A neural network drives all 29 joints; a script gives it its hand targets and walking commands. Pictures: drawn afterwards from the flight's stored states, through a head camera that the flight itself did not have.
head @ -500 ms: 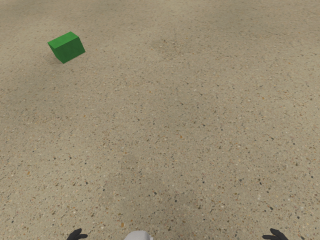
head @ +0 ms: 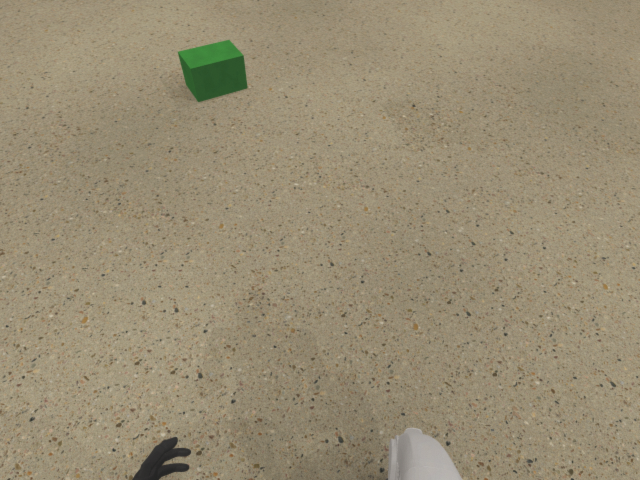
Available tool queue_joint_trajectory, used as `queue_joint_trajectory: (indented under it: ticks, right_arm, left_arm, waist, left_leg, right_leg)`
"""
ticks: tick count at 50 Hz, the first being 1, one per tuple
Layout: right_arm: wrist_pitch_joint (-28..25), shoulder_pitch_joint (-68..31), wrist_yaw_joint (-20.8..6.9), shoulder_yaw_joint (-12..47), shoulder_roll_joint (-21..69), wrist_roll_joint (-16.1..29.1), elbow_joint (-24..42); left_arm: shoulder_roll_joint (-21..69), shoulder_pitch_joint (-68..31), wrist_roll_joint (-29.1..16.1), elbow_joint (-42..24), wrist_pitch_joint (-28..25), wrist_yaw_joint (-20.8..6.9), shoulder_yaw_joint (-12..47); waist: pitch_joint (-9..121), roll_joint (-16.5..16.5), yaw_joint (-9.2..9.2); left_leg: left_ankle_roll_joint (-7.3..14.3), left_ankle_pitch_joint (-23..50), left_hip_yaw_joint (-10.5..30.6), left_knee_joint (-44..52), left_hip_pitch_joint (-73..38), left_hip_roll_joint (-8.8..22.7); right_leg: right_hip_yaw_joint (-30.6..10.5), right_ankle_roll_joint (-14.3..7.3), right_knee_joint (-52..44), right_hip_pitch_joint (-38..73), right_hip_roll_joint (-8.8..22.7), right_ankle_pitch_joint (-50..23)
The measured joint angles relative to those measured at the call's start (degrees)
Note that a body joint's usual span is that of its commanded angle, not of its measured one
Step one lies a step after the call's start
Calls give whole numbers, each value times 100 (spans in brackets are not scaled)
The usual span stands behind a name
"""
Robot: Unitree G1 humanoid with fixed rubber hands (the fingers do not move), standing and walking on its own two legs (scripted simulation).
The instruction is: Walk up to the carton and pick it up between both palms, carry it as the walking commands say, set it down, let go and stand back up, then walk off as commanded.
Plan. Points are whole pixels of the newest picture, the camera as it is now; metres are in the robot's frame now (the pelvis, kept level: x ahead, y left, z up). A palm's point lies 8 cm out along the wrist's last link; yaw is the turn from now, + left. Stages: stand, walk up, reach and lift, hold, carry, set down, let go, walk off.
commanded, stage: walk up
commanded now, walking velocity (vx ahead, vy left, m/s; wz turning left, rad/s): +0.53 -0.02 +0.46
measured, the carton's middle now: (213, 70) +2.11 +0.59 -0.69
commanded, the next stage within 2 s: none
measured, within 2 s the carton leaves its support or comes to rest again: neither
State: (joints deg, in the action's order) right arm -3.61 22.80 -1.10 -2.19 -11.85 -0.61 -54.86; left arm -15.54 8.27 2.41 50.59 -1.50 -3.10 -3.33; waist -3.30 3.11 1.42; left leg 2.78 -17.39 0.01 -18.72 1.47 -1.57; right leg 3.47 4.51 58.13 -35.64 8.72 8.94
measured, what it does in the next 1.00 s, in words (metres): walks ahead: right foot, then left foot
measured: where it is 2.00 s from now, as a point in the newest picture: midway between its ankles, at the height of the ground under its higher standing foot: (269, 250)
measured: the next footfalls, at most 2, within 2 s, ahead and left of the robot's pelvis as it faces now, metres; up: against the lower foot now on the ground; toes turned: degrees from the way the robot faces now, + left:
right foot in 0.22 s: +0.34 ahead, -0.13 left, +0.00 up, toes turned -3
left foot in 0.74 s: +0.50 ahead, +0.19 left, +0.00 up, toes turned +19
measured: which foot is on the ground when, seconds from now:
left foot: down 0.00-0.22, up 0.24-0.72, down 0.74-1.00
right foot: up 0.00-0.20, down 0.22-0.74, up 0.76-1.00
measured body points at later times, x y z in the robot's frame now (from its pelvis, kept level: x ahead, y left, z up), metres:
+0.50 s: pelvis +0.29 -0.02 +0.00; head +0.31 -0.04 +0.45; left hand +0.23 +0.24 -0.13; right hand +0.41 -0.26 -0.15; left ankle +0.30 +0.14 -0.66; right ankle +0.30 -0.13 -0.74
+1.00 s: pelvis +0.51 +0.10 +0.01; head +0.53 +0.14 +0.45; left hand +0.55 +0.36 -0.15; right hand +0.54 -0.16 -0.12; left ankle +0.47 +0.18 -0.74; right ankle +0.60 -0.06 -0.65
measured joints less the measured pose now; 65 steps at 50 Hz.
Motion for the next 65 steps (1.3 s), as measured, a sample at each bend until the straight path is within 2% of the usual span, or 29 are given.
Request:
queue_joint_trajectory:
  ticks: [6, 10, 11, 12, 13, 15, 17, 19, 24, 29, 34, 36, 37, 38, 40, 41, 44, 50, 54, 58, 60, 62, 63, 65]
  right_arm:
    - [-52, 583, 108, 52, 68, -38, -329]
    - [-44, 782, 172, 41, 65, -49, -586]
    - [-32, 834, 183, 38, 67, -36, -638]
    - [-17, 800, 185, 38, 61, -10, -671]
    - [-8, 696, 191, 42, 59, 27, -651]
    - [-20, 440, 188, 19, 32, 26, -524]
    - [-10, 125, 155, -18, -33, -24, -394]
    - [57, -212, 99, -63, -104, -79, -283]
    - [252, -956, -68, -129, -251, -149, -23]
    - [318, -1624, -233, -80, -206, -89, 173]
    - [285, -2086, -280, 16, -64, -112, 252]
    - [217, -2172, -260, 47, -43, -150, 280]
    - [152, -2194, -229, 44, -50, -178, 273]
    - [85, -2181, -178, 31, -35, -220, 266]
    - [-12, -1944, -91, 26, -22, -176, 219]
    - [-46, -1760, -63, 14, -26, -149, 155]
    - [-117, -1142, -1, -36, -45, -89, -73]
    - [-184, -74, 62, -17, 17, -48, -397]
    - [-183, 331, 106, 21, 146, -54, -526]
    - [-176, 501, 151, 46, 248, -80, -652]
    - [-143, 543, 180, 43, 250, -87, -754]
    - [-106, 595, 202, 36, 236, -68, -864]
    - [-88, 649, 203, 36, 245, -49, -901]
    - [-42, 489, 198, 31, 203, -20, -884]
  left_arm:
    - [144, -899, -128, -249, 44, -30, 42]
    - [288, -1242, -157, -446, -40, 43, 57]
    - [306, -1250, -140, -459, -91, 77, 57]
    - [331, -1228, -103, -438, -153, 119, 36]
    - [341, -1161, -76, -390, -202, 145, 23]
    - [332, -858, -51, -197, -248, 178, -19]
    - [301, -462, -36, 80, -280, 219, -78]
    - [257, -56, -59, 336, -309, 244, -119]
    - [227, 966, -89, 710, -374, 263, -105]
    - [316, 1636, -73, 853, -331, 244, -49]
    - [356, 1851, -68, 868, -246, 260, 18]
    - [333, 1915, -80, 854, -201, 268, 47]
    - [326, 1929, -96, 853, -180, 268, 64]
    - [312, 1834, -112, 872, -153, 275, 63]
    - [270, 1567, -86, 838, -118, 285, 45]
    - [239, 1420, -85, 793, -121, 282, 45]
    - [150, 951, -82, 619, -104, 240, 35]
    - [82, 227, -55, 418, 100, 98, -32]
    - [155, -146, -93, 371, 167, 20, -4]
    - [310, -503, -127, 274, 143, -14, 50]
    - [411, -650, -129, 193, 84, 3, 66]
    - [483, -747, -106, 118, -8, 62, 68]
    - [478, -759, -83, 96, -80, 103, 63]
    - [474, -704, -25, 149, -217, 185, 7]
  waist:
    - [-98, -77, 385]
    - [-73, -229, 521]
    - [-46, -253, 515]
    - [-57, -313, 470]
    - [-76, -380, 449]
    - [-75, -474, 407]
    - [-85, -536, 282]
    - [-98, -564, 102]
    - [-47, -540, -283]
    - [-47, -467, -489]
    - [11, -338, -684]
    - [85, -261, -707]
    - [114, -237, -670]
    - [90, -182, -594]
    - [72, -140, -479]
    - [79, -125, -414]
    - [99, -72, -207]
    - [85, -44, 83]
    - [27, -59, 242]
    - [-16, -96, 396]
    - [-8, -167, 419]
    - [11, -265, 419]
    - [43, -272, 404]
    - [3, -385, 291]
  left_leg:
    - [-61, -321, 289, 472, -778, 39]
    - [-162, -842, 446, 283, -1090, 141]
    - [-179, -1060, 491, -156, -1001, 144]
    - [-178, -1240, 507, -1001, -696, 153]
    - [-141, -1210, 520, -2191, -188, 151]
    - [-66, -926, 505, -4131, 807, 133]
    - [-91, -479, 327, -5021, 1551, 259]
    - [-154, -160, 150, -5245, 2128, 431]
    - [-303, 577, -103, -4502, 3040, 677]
    - [-365, 1115, -304, -2660, 3066, 771]
    - [-316, 862, -588, -1593, 2615, 647]
    - [-244, 708, -710, -1164, 2250, 525]
    - [-159, 843, -740, -1072, 2145, 478]
    - [-84, 838, -753, -1321, 2224, 428]
    - [-11, 548, -739, -1522, 2140, 417]
    - [-2, 464, -726, -1423, 1989, 412]
    - [-26, 496, -679, -861, 1445, 353]
    - [-65, 402, -614, -102, 512, 333]
    - [-163, 242, -616, 246, -50, 373]
    - [-313, 17, -629, 507, -545, 421]
    - [-403, -183, -656, 512, -732, 451]
    - [-507, -551, -635, 187, -776, 509]
    - [-519, -833, -583, -283, -651, 530]
    - [-368, -1204, -355, -2223, 141, 610]
  right_leg:
    - [130, -123, -1668, -53, -282, -531]
    - [359, -337, -2471, 373, -537, -274]
    - [428, -449, -2677, 604, -579, -234]
    - [484, -626, -2618, 653, -604, -455]
    - [548, -730, -2401, 635, -606, -348]
    - [672, -775, -2283, 834, -567, 29]
    - [761, -710, -2512, 1260, -544, 204]
    - [814, -669, -2826, 1705, -534, 245]
    - [849, -564, -3445, 2566, -423, 367]
    - [923, -352, -3859, 3214, -302, 549]
    - [1026, -67, -3992, 3669, -182, 894]
    - [999, 66, -3624, 3643, -48, 1239]
    - [946, 16, -3101, 3467, 52, 1501]
    - [711, -101, -2193, 3118, 99, 1757]
    - [175, -300, -378, 2309, -100, 1798]
    - [74, -358, 185, 1974, -166, 1600]
    - [5, -353, 775, 1176, -153, 918]
    - [-36, -201, 299, 162, -86, 12]
    - [69, -209, -794, 33, -124, -488]
    - [262, -275, -1861, 215, -231, -661]
    - [364, -327, -2234, 390, -304, -478]
    - [492, -365, -2556, 706, -378, -311]
    - [556, -418, -2734, 951, -386, -213]
    - [621, -627, -2330, 882, -425, -141]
